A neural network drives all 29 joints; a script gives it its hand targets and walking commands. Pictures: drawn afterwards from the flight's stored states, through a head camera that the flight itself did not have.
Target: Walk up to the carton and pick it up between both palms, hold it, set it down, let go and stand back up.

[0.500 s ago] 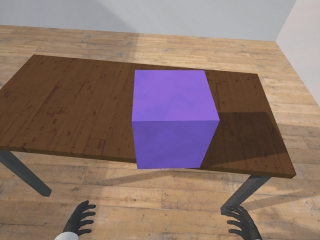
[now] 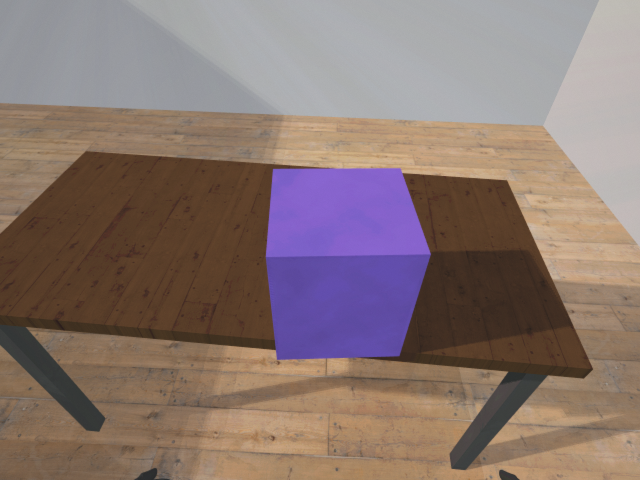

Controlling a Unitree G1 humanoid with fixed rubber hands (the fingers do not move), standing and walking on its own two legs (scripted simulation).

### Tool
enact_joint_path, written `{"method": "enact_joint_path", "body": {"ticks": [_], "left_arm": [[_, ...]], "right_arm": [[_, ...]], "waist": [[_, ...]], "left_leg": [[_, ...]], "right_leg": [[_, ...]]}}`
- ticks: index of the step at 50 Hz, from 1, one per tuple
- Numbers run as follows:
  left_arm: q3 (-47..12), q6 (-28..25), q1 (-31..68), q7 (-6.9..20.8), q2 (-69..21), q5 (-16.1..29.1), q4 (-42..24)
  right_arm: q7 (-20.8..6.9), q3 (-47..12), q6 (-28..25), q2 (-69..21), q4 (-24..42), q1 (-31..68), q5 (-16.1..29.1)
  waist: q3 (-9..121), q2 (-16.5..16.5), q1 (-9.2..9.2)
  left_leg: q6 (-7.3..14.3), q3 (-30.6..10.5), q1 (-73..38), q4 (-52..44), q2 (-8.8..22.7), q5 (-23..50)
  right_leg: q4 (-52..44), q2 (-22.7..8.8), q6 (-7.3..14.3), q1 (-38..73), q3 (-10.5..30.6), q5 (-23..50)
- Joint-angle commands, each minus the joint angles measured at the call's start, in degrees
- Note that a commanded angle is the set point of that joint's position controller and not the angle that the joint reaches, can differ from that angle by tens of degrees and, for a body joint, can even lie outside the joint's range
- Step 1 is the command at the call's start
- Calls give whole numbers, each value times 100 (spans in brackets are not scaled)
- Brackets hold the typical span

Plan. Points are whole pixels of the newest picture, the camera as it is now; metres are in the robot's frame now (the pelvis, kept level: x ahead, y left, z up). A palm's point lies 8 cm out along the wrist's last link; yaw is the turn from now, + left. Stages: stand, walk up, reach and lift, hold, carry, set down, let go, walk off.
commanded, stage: stand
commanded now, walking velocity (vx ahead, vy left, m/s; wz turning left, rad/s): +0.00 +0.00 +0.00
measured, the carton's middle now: (338, 265) +0.45 -0.02 +0.00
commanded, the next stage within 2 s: none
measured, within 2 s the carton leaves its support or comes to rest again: neither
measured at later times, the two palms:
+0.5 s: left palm out of the picture -0.04 +0.27 -0.13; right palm out of the picture -0.04 -0.24 -0.12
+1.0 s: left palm out of the picture -0.06 +0.26 -0.14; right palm out of the picture -0.04 -0.23 -0.13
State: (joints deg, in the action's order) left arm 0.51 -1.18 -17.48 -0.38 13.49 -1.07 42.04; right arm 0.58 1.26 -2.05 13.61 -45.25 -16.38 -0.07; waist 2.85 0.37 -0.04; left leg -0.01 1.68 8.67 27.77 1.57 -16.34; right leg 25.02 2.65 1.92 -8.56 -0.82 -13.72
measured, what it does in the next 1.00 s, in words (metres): stands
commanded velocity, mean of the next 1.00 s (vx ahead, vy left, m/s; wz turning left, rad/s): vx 0.00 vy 0.00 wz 0.00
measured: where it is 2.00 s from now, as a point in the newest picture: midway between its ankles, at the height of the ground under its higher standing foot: outside the picture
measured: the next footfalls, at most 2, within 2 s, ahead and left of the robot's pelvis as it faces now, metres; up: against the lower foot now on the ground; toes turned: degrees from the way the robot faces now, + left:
none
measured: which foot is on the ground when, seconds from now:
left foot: down 0.00-1.00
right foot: down 0.00-1.00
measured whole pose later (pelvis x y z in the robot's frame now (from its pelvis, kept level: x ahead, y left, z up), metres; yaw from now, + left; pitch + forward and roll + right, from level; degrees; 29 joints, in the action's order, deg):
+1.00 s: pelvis -0.05 +0.02 +0.00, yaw +0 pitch -2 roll +0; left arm -0.1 -0.3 -24.5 -1.4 12.2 -0.9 54.9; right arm 1.4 0.2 -0.2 12.9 -51.4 -23.3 -0.3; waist 2.3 -0.1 0.0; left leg 1.9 1.4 14.0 28.1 -1.5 -12.2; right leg 27.8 1.1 -0.1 -14.9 2.3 -11.0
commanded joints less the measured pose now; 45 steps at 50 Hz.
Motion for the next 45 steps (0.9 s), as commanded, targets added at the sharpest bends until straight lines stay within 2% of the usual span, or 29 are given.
{"method": "enact_joint_path", "body": {"ticks": [1,9,11,14,20,27,35,39,45], "left_arm": [[175,-226,209,-25,690,0,-467],[136,-188,-129,-56,753,23,-67],[122,-185,-173,-58,744,3,25],[122,-157,-306,-62,779,3,175],[104,-92,-486,-69,757,0,391],[109,-57,-661,-74,748,-10,578],[95,-36,-840,-102,602,8,764],[115,-4,-916,-115,604,14,854],[125,-7,-920,-135,593,5,957]], "right_arm": [[33,154,-138,755,507,25,-1],[42,71,-106,825,255,-354,-5],[45,49,-107,836,223,-394,-6],[46,44,-91,853,146,-504,3],[54,46,-33,879,27,-759,-25],[62,74,20,865,-37,-947,-39],[101,89,43,831,-129,-923,-19],[116,99,94,815,-178,-907,-9],[126,102,102,719,-248,-965,-25]], "waist": [[-438,6,-56],[-601,-49,-35],[-629,72,-16],[-714,75,19],[-943,-47,8],[-1068,14,-10],[-933,49,13],[-1092,162,10],[-1154,-114,-54]], "left_leg": [[93,-667,233,-466,450,1086],[79,-740,500,-744,384,249],[67,-757,585,-768,356,85],[88,-769,726,-873,341,-303],[117,-897,1083,-933,313,-1056],[99,-952,1307,-987,278,-1453],[119,-1064,1301,-1108,340,-1381],[128,-1114,1398,-1195,341,-1639],[113,-977,1144,-964,284,-1141]], "right_leg": [[-472,-771,-106,-302,796,1385],[-615,-719,-131,-369,778,298],[-613,-729,-133,-356,793,130],[-613,-707,-141,-489,798,-259],[-618,-681,-169,-705,840,-945],[-519,-642,-185,-922,866,-1269],[-297,-544,-212,-790,813,-771],[-304,-511,-220,-919,848,-936],[-452,-591,-218,-1125,987,-988]]}}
